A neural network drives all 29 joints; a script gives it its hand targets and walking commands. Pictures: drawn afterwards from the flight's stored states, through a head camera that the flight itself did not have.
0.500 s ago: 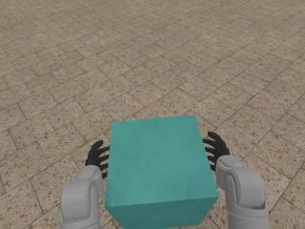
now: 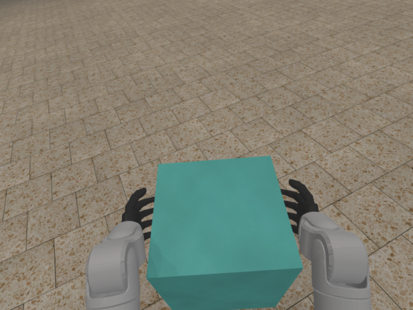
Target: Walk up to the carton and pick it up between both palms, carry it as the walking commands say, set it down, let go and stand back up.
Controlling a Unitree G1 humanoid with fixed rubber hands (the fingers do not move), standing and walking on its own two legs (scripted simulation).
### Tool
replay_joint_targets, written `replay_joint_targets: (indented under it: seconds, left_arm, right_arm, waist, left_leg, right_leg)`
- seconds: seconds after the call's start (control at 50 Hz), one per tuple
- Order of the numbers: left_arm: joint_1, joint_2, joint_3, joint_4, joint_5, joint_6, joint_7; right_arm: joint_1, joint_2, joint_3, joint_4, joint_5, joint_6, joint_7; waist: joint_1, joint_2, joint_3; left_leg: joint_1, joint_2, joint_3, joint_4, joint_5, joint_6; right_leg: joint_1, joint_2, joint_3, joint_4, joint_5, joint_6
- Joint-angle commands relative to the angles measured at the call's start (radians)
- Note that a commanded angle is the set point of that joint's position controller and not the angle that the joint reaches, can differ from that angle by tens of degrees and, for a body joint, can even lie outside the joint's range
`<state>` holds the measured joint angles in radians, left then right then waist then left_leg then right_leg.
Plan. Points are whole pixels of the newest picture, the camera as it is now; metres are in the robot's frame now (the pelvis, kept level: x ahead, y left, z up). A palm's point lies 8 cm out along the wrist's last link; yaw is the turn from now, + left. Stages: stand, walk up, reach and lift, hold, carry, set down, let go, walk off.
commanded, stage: carry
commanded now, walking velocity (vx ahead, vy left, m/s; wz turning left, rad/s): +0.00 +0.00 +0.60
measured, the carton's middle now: (219, 239) +0.28 -0.01 +0.01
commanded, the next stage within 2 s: hold in 1.98 s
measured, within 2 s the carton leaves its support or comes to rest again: neither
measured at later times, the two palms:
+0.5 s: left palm (53, 299) +0.18 +0.25 +0.08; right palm (237, 242) +0.24 -0.04 +0.08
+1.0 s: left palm (52, 303) +0.17 +0.25 +0.08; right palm (240, 245) +0.23 -0.05 +0.08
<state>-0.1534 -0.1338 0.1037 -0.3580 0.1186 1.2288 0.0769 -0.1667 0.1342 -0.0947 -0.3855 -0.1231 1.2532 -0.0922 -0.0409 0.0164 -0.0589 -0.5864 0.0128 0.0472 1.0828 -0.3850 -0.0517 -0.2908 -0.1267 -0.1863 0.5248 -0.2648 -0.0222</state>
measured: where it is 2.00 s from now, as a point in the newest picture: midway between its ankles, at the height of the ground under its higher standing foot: outside the picture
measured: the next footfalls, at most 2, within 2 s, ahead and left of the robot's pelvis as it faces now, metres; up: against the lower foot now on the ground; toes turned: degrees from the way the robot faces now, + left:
left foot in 0.18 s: +0.04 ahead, +0.17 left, +0.00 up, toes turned +4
right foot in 0.48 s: +0.01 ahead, -0.05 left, +0.00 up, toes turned +9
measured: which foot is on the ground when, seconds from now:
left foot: up 0.00-0.16, down 0.18-1.00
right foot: down 0.00-0.20, up 0.22-0.46, down 0.48-1.00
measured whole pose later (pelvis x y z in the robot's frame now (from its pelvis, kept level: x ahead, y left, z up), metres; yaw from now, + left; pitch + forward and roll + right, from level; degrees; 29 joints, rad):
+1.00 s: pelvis -0.06 +0.05 -0.01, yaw +10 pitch +2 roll +0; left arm -0.16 -0.13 0.12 -0.28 0.13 1.24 0.08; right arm -0.18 0.14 -0.10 -0.28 -0.15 1.24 -0.07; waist 0.01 0.01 -0.12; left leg -0.37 0.01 0.09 0.47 -0.13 0.03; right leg -0.30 -0.04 -0.10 0.54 -0.27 -0.02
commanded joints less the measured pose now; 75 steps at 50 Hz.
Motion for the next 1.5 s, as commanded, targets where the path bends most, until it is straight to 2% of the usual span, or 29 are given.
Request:
replay_joint_targets:
  seconds: [0.0, 0.04, 0.1, 0.12, 0.14, 0.16, 0.18, 0.2, 0.22, 0.24, 0.26, 0.28, 0.3, 0.36, 0.4, 0.44, 0.46, 0.48, 0.5, 0.52, 0.56, 0.6, 0.68, 0.76, 0.96, 1.22, 1.48]
  left_arm:
    - [-0.387, -0.880, -0.626, -0.039, -0.373, 0.002, -0.245]
    - [-0.392, -0.883, -0.629, -0.038, -0.376, 0.002, -0.246]
    - [-0.412, -0.898, -0.652, -0.052, -0.384, -0.002, -0.245]
    - [-0.414, -0.904, -0.661, -0.054, -0.387, -0.003, -0.245]
    - [-0.411, -0.905, -0.668, -0.054, -0.388, -0.003, -0.244]
    - [-0.415, -0.904, -0.677, -0.059, -0.391, -0.005, -0.244]
    - [-0.429, -0.902, -0.684, -0.061, -0.396, -0.007, -0.245]
    - [-0.486, -0.904, -0.721, -0.099, -0.423, 0.000, -0.251]
    - [-0.498, -0.920, -0.737, -0.089, -0.432, -0.006, -0.256]
    - [-0.518, -0.937, -0.759, -0.108, -0.451, -0.013, -0.260]
    - [-0.553, -0.952, -0.776, -0.136, -0.473, -0.019, -0.262]
    - [-0.568, -0.954, -0.775, -0.149, -0.485, -0.018, -0.263]
    - [-0.571, -0.955, -0.775, -0.156, -0.491, -0.018, -0.262]
    - [-0.541, -0.930, -0.769, -0.163, -0.492, -0.010, -0.256]
    - [-0.505, -0.910, -0.756, -0.136, -0.478, 0.000, -0.255]
    - [-0.468, -0.902, -0.737, -0.097, -0.460, 0.010, -0.257]
    - [-0.463, -0.900, -0.727, -0.083, -0.451, 0.012, -0.258]
    - [-0.456, -0.903, -0.714, -0.057, -0.437, 0.011, -0.260]
    - [-0.442, -0.910, -0.699, -0.023, -0.419, 0.007, -0.262]
    - [-0.453, -0.918, -0.699, -0.021, -0.416, 0.005, -0.262]
    - [-0.478, -0.919, -0.695, -0.023, -0.412, 0.007, -0.260]
    - [-0.465, -0.907, -0.673, -0.003, -0.391, 0.009, -0.255]
    - [-0.471, -0.901, -0.660, 0.020, -0.377, 0.012, -0.250]
    - [-0.499, -0.911, -0.669, 0.023, -0.386, 0.012, -0.250]
    - [-0.526, -0.922, -0.696, -0.003, -0.420, 0.003, -0.258]
    - [-0.499, -0.909, -0.684, -0.016, -0.407, -0.009, -0.253]
    - [-0.493, -0.907, -0.683, -0.024, -0.408, -0.005, -0.254]
  right_arm:
    - [-0.472, 0.890, 0.752, -0.050, 0.436, -0.007, 0.254]
    - [-0.466, 0.894, 0.744, -0.040, 0.431, -0.006, 0.253]
    - [-0.453, 0.895, 0.723, -0.029, 0.424, -0.010, 0.255]
    - [-0.446, 0.897, 0.716, -0.024, 0.420, -0.011, 0.256]
    - [-0.435, 0.902, 0.714, -0.016, 0.417, -0.013, 0.258]
    - [-0.432, 0.904, 0.710, -0.014, 0.414, -0.015, 0.262]
    - [-0.429, 0.900, 0.702, -0.011, 0.402, -0.019, 0.266]
    - [-0.376, 0.910, 0.675, 0.024, 0.384, -0.032, 0.261]
    - [-0.386, 0.928, 0.681, 0.013, 0.392, -0.037, 0.263]
    - [-0.387, 0.936, 0.679, -0.002, 0.387, -0.046, 0.260]
    - [-0.410, 0.945, 0.680, -0.034, 0.388, -0.055, 0.259]
    - [-0.417, 0.947, 0.671, -0.045, 0.385, -0.059, 0.256]
    - [-0.414, 0.942, 0.664, -0.056, 0.376, -0.061, 0.253]
    - [-0.387, 0.919, 0.662, -0.069, 0.363, -0.057, 0.244]
    - [-0.367, 0.902, 0.668, -0.058, 0.355, -0.047, 0.243]
    - [-0.356, 0.888, 0.674, -0.035, 0.350, -0.036, 0.247]
    - [-0.349, 0.886, 0.675, -0.021, 0.347, -0.031, 0.250]
    - [-0.362, 0.887, 0.688, -0.015, 0.346, -0.028, 0.254]
    - [-0.403, 0.894, 0.706, -0.024, 0.358, -0.025, 0.260]
    - [-0.436, 0.901, 0.714, -0.030, 0.373, -0.024, 0.262]
    - [-0.490, 0.908, 0.732, -0.043, 0.399, -0.022, 0.269]
    - [-0.511, 0.906, 0.736, -0.037, 0.416, -0.015, 0.275]
    - [-0.511, 0.902, 0.717, 0.010, 0.419, -0.007, 0.282]
    - [-0.509, 0.913, 0.698, 0.039, 0.410, -0.010, 0.282]
    - [-0.487, 0.924, 0.679, 0.036, 0.384, -0.028, 0.264]
    - [-0.467, 0.915, 0.683, 0.021, 0.383, -0.036, 0.260]
    - [-0.460, 0.914, 0.688, 0.013, 0.385, -0.032, 0.258]
  waist:
    - [0.049, -0.228, -0.205]
    - [0.052, -0.247, -0.217]
    - [0.055, -0.273, -0.251]
    - [0.053, -0.267, -0.267]
    - [0.043, -0.220, -0.282]
    - [0.037, -0.118, -0.298]
    - [0.031, 0.052, -0.310]
    - [0.018, 0.322, -0.301]
    - [0.024, 0.216, -0.337]
    - [0.028, 0.165, -0.346]
    - [0.030, 0.143, -0.344]
    - [0.031, 0.162, -0.341]
    - [0.030, 0.153, -0.347]
    - [0.027, 0.130, -0.343]
    - [0.029, 0.143, -0.336]
    - [0.045, 0.131, -0.332]
    - [0.044, 0.101, -0.335]
    - [0.043, 0.020, -0.314]
    - [0.043, -0.093, -0.265]
    - [0.038, -0.124, -0.232]
    - [0.035, -0.099, -0.192]
    - [0.037, -0.091, -0.193]
    - [0.043, -0.028, -0.193]
    - [0.044, -0.012, -0.205]
    - [0.045, -0.014, -0.249]
    - [0.048, -0.013, -0.276]
    - [0.048, -0.019, -0.275]
  left_leg:
    - [-0.059, 0.006, 0.050, -0.074, -0.042, -0.005]
    - [-0.016, 0.010, 0.070, -0.175, -0.047, 0.006]
    - [0.104, -0.006, 0.111, -0.376, -0.006, 0.023]
    - [0.151, -0.011, 0.127, -0.483, 0.053, 0.030]
    - [0.246, -0.008, 0.131, -0.654, 0.204, 0.032]
    - [0.395, 0.039, 0.062, -0.730, 0.254, 0.036]
    - [0.561, 0.227, -0.161, -0.698, 0.600, 0.080]
    - [0.618, 0.384, -0.388, -0.658, 0.942, 0.209]
    - [0.622, 0.371, -0.329, -0.633, 0.939, 0.236]
    - [0.583, 0.336, -0.254, -0.631, 0.832, 0.223]
    - [0.551, 0.304, -0.192, -0.635, 0.743, 0.205]
    - [0.522, 0.280, -0.164, -0.643, 0.662, 0.202]
    - [0.497, 0.259, -0.141, -0.660, 0.580, 0.202]
    - [0.451, 0.256, -0.161, -0.707, 0.417, 0.207]
    - [0.415, 0.251, -0.173, -0.725, 0.332, 0.199]
    - [0.374, 0.220, -0.150, -0.709, 0.264, 0.163]
    - [0.340, 0.190, -0.139, -0.698, 0.232, 0.127]
    - [0.291, 0.138, -0.112, -0.672, 0.158, 0.081]
    - [0.274, 0.086, -0.063, -0.620, 0.102, 0.053]
    - [0.285, 0.072, -0.049, -0.594, 0.099, 0.054]
    - [0.319, 0.073, -0.052, -0.621, 0.145, 0.061]
    - [0.320, 0.088, -0.075, -0.664, 0.136, 0.064]
    - [0.292, 0.104, -0.098, -0.720, 0.081, 0.066]
    - [0.309, 0.102, -0.091, -0.722, 0.097, 0.070]
    - [0.349, 0.110, -0.084, -0.701, 0.179, 0.082]
    - [0.361, 0.117, -0.084, -0.660, 0.319, 0.088]
    - [0.361, 0.116, -0.077, -0.638, 0.344, 0.085]
  right_leg:
    - [0.232, -0.228, 0.118, -0.088, 0.478, -0.073]
    - [0.236, -0.243, 0.096, -0.058, 0.514, -0.073]
    - [0.214, -0.249, 0.067, -0.006, 0.527, -0.041]
    - [0.214, -0.249, 0.061, 0.019, 0.506, -0.020]
    - [0.184, -0.235, 0.036, 0.065, 0.471, 0.020]
    - [0.069, -0.205, 0.018, 0.157, 0.367, 0.060]
    - [-0.153, -0.160, 0.020, 0.292, 0.041, 0.106]
    - [-0.328, -0.001, -0.010, 0.402, -0.414, 0.140]
    - [-0.304, -0.019, 0.102, 0.483, -0.421, 0.124]
    - [-0.290, -0.010, 0.119, 0.490, -0.375, 0.113]
    - [-0.280, -0.003, 0.114, 0.496, -0.311, 0.109]
    - [-0.269, 0.007, 0.118, 0.488, -0.271, 0.107]
    - [-0.239, 0.021, 0.114, 0.470, -0.245, 0.103]
    - [-0.166, 0.065, 0.114, 0.345, -0.229, 0.081]
    - [-0.093, 0.097, 0.099, 0.207, -0.202, 0.065]
    - [0.034, 0.106, 0.070, -0.046, -0.066, 0.048]
    - [0.114, 0.075, 0.089, -0.122, -0.006, 0.040]
    - [0.137, -0.017, 0.202, -0.144, 0.008, 0.014]
    - [0.069, -0.105, 0.315, -0.174, -0.018, -0.016]
    - [0.007, -0.128, 0.324, -0.196, -0.050, -0.027]
    - [-0.069, -0.094, 0.266, -0.209, -0.140, -0.006]
    - [-0.063, -0.052, 0.223, -0.177, -0.153, 0.011]
    - [-0.034, -0.021, 0.201, -0.132, -0.133, 0.008]
    - [-0.037, -0.015, 0.201, -0.121, -0.113, 0.004]
    - [-0.022, -0.007, 0.192, -0.100, -0.040, 0.003]
    - [0.022, -0.014, 0.190, -0.072, 0.055, -0.001]
    - [0.039, -0.018, 0.196, -0.067, 0.119, -0.006]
